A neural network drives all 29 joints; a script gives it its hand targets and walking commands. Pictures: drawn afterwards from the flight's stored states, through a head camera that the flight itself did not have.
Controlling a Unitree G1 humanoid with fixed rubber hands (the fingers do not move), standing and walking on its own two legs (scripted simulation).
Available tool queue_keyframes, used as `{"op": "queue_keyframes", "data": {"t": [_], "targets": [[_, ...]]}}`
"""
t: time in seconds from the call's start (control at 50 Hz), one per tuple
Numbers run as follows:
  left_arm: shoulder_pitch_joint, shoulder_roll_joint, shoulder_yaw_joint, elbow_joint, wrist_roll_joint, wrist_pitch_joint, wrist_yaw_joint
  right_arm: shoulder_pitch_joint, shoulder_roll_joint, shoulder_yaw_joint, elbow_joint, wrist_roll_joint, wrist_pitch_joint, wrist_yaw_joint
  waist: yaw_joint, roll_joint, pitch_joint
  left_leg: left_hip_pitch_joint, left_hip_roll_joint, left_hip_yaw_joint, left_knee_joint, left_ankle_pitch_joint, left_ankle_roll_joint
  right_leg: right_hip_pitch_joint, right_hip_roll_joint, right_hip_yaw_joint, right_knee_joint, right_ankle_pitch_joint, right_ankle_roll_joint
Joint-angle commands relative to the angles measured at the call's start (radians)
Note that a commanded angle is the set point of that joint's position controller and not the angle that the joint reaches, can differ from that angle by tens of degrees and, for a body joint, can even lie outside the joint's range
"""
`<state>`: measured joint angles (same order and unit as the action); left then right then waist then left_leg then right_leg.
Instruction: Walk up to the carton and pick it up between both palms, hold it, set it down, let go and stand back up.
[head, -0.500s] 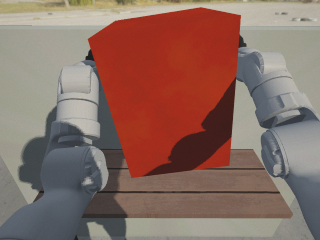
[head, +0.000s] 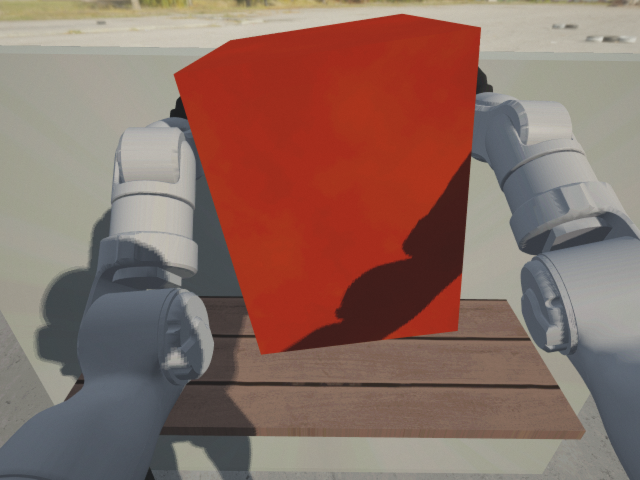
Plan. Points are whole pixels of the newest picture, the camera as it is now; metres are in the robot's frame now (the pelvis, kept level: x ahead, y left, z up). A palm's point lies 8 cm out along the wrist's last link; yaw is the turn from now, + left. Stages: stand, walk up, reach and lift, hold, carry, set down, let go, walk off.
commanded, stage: hold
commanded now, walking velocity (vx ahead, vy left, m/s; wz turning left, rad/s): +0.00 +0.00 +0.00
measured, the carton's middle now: (335, 174) +0.38 -0.01 +0.29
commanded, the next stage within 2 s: none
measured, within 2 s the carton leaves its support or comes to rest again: neither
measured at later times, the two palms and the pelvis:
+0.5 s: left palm (182, 140) +0.37 +0.16 +0.34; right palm (470, 120) +0.36 -0.16 +0.36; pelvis +0.00 +0.00 +0.00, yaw +0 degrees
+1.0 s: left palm (185, 140) +0.37 +0.16 +0.34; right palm (471, 124) +0.37 -0.16 +0.35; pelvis +0.00 +0.00 +0.00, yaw +0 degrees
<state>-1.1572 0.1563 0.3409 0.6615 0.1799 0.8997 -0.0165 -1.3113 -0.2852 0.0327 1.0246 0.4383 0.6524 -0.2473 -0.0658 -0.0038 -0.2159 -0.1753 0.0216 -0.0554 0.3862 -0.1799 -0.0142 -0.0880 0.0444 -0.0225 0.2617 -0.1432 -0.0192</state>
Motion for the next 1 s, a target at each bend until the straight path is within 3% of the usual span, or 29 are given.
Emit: {"op": "queue_keyframes", "data": {"t": [0.0, 0.04, 0.16, 0.22, 0.32, 0.34, 0.36, 0.5, 0.58, 0.76, 0.98], "targets": [[-0.716, -0.510, -0.227, -0.188, -0.159, -0.079, -0.136, -0.700, 0.628, 0.088, -0.293, 0.184, 0.016, 0.139, -0.002, 0.046, -0.282, 0.061, -0.045, 0.002, -0.040, 0.246, -0.030, 0.135, 0.026, 0.051, -0.007, 0.218, 0.045], [-0.699, -0.510, -0.236, -0.221, -0.159, -0.075, -0.132, -0.674, 0.632, 0.105, -0.313, 0.204, 0.021, 0.132, -0.006, 0.055, -0.295, 0.082, -0.048, 0.002, -0.031, 0.281, -0.036, 0.148, 0.028, 0.053, 0.000, 0.261, 0.049], [-0.731, -0.515, -0.241, -0.222, -0.161, -0.077, -0.129, -0.702, 0.654, 0.101, -0.328, 0.184, 0.016, 0.141, 0.008, 0.029, -0.269, 0.058, -0.044, 0.005, -0.051, 0.191, -0.018, 0.100, 0.026, 0.050, -0.014, 0.148, 0.049], [-0.747, -0.541, -0.263, -0.221, -0.178, -0.084, -0.118, -0.716, 0.659, 0.088, -0.338, 0.177, 0.008, 0.144, -0.005, 0.049, -0.283, 0.057, -0.044, 0.004, -0.045, 0.193, -0.025, 0.097, 0.027, 0.051, -0.014, 0.151, 0.044], [-0.710, -0.512, -0.231, -0.178, -0.160, -0.081, -0.126, -0.704, 0.656, 0.095, -0.322, 0.172, 0.019, 0.130, 0.003, 0.010, -0.255, 0.045, -0.049, 0.006, -0.050, 0.174, -0.011, 0.111, 0.021, 0.057, -0.019, 0.175, 0.055], [-0.691, -0.536, -0.245, -0.248, -0.164, -0.091, -0.129, -0.672, 0.706, 0.139, -0.369, 0.201, 0.014, 0.126, 0.004, -0.005, -0.313, 0.063, -0.038, 0.005, -0.053, 0.209, -0.013, 0.149, 0.032, 0.054, 0.007, 0.223, 0.051], [-0.697, -0.533, -0.251, -0.243, -0.161, -0.087, -0.132, -0.669, 0.683, 0.136, -0.377, 0.204, 0.019, 0.123, 0.004, 0.029, -0.306, 0.070, -0.043, 0.007, -0.044, 0.222, -0.022, 0.145, 0.027, 0.060, 0.002, 0.235, 0.047], [-0.695, -0.541, -0.253, -0.193, -0.138, -0.073, -0.159, -0.666, 0.648, 0.085, -0.323, 0.151, 0.021, 0.130, -0.008, 0.052, -0.188, 0.011, -0.036, 0.012, -0.083, 0.116, -0.028, 0.096, 0.020, 0.068, -0.017, 0.098, 0.023], [-0.740, -0.558, -0.271, -0.219, -0.161, -0.085, -0.148, -0.696, 0.673, 0.092, -0.339, 0.169, 0.014, 0.135, -0.003, 0.070, -0.238, 0.030, -0.036, 0.008, -0.066, 0.154, -0.033, 0.092, 0.025, 0.065, -0.008, 0.130, 0.030], [-0.701, -0.527, -0.238, -0.183, -0.143, -0.082, -0.146, -0.684, 0.671, 0.103, -0.328, 0.172, 0.016, 0.133, 0.010, 0.033, -0.249, 0.035, -0.039, 0.013, -0.066, 0.141, -0.016, 0.095, 0.021, 0.065, -0.012, 0.121, 0.039], [-0.691, -0.529, -0.251, -0.199, -0.150, -0.086, -0.151, -0.686, 0.681, 0.115, -0.379, 0.181, 0.016, 0.113, -0.008, 0.022, -0.252, 0.061, -0.048, 0.013, -0.052, 0.175, -0.015, 0.104, 0.016, 0.063, -0.014, 0.184, 0.051]]}}
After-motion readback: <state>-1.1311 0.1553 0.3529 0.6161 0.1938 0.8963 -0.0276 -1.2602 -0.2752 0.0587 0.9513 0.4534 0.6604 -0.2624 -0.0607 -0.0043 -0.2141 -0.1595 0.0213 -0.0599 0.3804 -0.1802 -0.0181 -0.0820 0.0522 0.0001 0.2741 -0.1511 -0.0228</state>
